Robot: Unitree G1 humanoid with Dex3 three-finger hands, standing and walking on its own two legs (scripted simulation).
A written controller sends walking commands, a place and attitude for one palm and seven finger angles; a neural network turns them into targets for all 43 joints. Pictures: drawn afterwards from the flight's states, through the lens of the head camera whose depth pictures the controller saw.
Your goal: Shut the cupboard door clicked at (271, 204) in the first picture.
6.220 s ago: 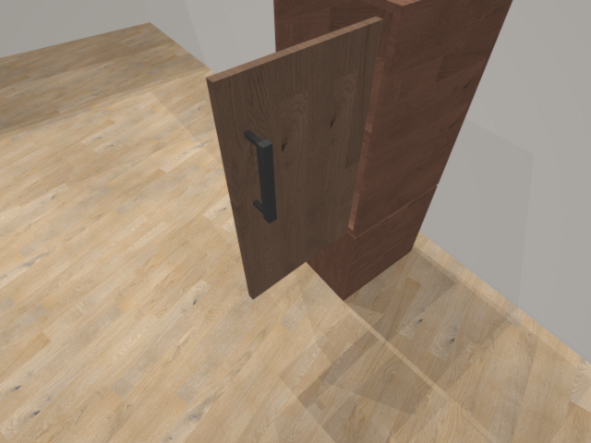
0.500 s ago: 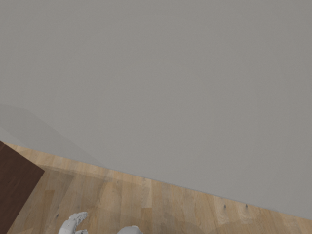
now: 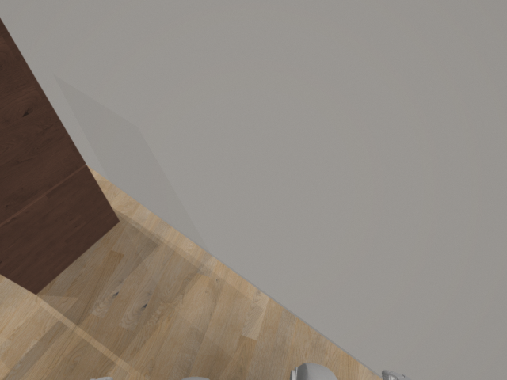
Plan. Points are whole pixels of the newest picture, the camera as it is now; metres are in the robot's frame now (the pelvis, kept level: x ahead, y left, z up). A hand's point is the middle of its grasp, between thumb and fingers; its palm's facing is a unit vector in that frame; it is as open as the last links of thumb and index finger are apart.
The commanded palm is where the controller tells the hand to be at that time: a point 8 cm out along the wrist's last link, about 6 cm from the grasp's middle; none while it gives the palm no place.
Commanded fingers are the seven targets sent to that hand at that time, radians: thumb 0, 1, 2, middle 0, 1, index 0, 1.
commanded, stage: turn to face it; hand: left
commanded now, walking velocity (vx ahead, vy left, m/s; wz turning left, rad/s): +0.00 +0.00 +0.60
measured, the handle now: out of the picture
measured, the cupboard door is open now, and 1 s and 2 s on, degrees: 93 93 93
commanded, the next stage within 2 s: take the last steps up to it in 1.70 s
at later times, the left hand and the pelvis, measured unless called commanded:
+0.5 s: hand out of the picture +0.03 +0.15 -0.15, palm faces +0.31 -0.92 -0.25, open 7.3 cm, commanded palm none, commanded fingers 0.00 0.90 0.90 -0.20 -0.30 -0.20 -0.30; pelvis +0.03 -0.05 +0.01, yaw +19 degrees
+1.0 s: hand out of the picture +0.05 +0.20 -0.15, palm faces +0.56 -0.78 -0.27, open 7.4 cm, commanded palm none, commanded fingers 0.00 0.90 0.90 -0.20 -0.30 -0.20 -0.30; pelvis +0.06 -0.04 +0.00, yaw +36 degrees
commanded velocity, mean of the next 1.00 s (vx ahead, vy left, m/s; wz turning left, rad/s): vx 0.00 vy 0.00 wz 0.60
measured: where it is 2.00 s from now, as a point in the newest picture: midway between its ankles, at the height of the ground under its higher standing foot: outside the picture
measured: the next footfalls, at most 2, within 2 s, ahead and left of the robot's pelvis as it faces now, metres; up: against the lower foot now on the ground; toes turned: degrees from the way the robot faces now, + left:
right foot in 0.22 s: +0.06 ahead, -0.15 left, +0.00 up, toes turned +5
left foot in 0.62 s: +0.01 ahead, +0.09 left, +0.00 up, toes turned +30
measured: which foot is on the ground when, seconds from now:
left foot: down 0.00-0.22, up 0.24-0.60, down 0.62-1.00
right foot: up 0.00-0.20, down 0.22-0.62, up 0.64-1.00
